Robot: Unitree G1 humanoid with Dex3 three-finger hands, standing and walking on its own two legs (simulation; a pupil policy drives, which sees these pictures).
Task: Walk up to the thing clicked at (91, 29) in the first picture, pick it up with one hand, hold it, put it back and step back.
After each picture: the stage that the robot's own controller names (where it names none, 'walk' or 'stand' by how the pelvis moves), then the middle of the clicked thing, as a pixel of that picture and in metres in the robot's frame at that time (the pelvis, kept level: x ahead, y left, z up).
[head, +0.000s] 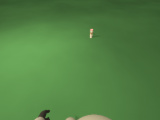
stand; (91, 33) +2.31 +0.10 -0.65
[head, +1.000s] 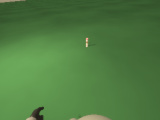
walk; (87, 42) +2.16 +0.29 -0.63
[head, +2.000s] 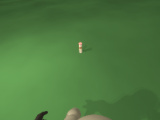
walk; (80, 47) +1.54 +0.39 -0.65
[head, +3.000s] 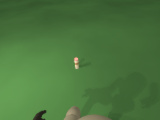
walk; (76, 63) +1.04 +0.34 -0.65
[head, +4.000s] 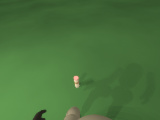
walk; (76, 82) +0.66 +0.25 -0.65
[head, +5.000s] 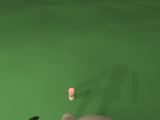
stand; (71, 94) +0.47 +0.20 -0.63
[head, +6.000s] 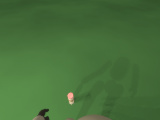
stand; (71, 98) +0.40 +0.22 -0.65
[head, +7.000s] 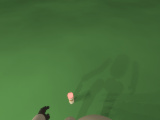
stand; (71, 98) +0.38 +0.22 -0.65
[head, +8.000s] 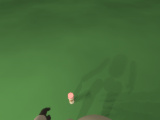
stand; (71, 98) +0.39 +0.21 -0.66
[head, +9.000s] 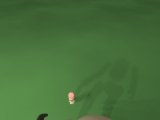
stand; (71, 98) +0.42 +0.21 -0.66
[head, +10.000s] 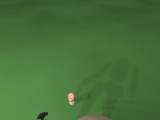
stand; (71, 99) +0.41 +0.21 -0.66
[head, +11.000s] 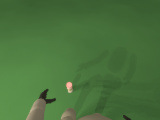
go down; (69, 87) +0.43 +0.21 -0.62
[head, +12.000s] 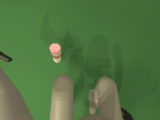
go down; (56, 54) +0.48 +0.25 -0.23
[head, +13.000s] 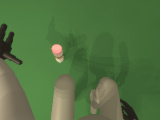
close in; (58, 54) +0.49 +0.24 -0.24
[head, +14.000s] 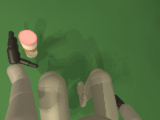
close in; (30, 46) +0.47 +0.29 -0.16
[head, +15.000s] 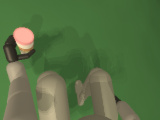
lift; (25, 45) +0.46 +0.29 -0.16
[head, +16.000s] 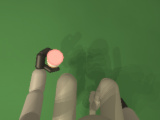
lift; (53, 61) +0.36 +0.26 -0.06
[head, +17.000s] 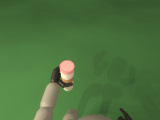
hold; (67, 78) +0.30 +0.15 +0.07
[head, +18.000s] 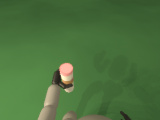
hold; (67, 79) +0.30 +0.16 +0.03
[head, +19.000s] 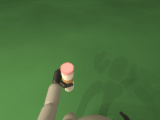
crouch; (68, 79) +0.31 +0.16 +0.03
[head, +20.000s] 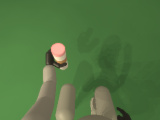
crouch; (61, 58) +0.43 +0.19 -0.04
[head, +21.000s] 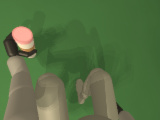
lower; (27, 46) +0.46 +0.28 -0.18
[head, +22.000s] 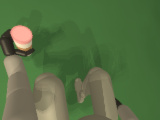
lower; (24, 44) +0.46 +0.28 -0.17
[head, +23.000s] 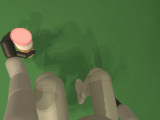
lower; (25, 46) +0.45 +0.29 -0.17
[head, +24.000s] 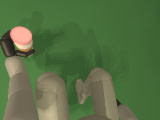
lower; (24, 45) +0.45 +0.29 -0.16
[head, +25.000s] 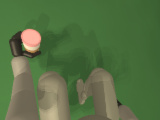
loosen; (32, 46) +0.45 +0.27 -0.16
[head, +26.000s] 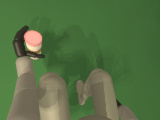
withdraw; (34, 48) +0.46 +0.26 -0.17
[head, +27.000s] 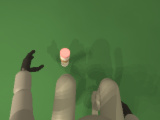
walk; (64, 58) +0.46 +0.21 -0.23
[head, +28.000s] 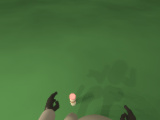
stand; (72, 99) +0.39 +0.17 -0.58
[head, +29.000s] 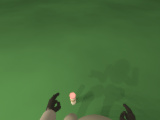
stand; (73, 98) +0.40 +0.17 -0.60
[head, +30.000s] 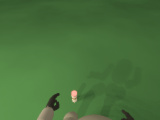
stand; (74, 96) +0.41 +0.17 -0.61
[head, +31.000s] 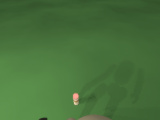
walk; (75, 99) +0.42 +0.17 -0.65
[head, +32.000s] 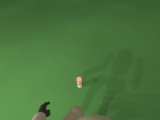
walk; (79, 82) +0.53 +0.17 -0.64
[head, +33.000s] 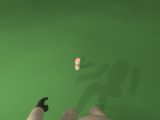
walk; (77, 64) +0.85 +0.18 -0.64
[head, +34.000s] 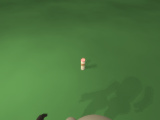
stand; (82, 64) +1.04 +0.17 -0.65
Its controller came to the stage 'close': yes
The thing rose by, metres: 0.67
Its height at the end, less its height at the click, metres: +0.00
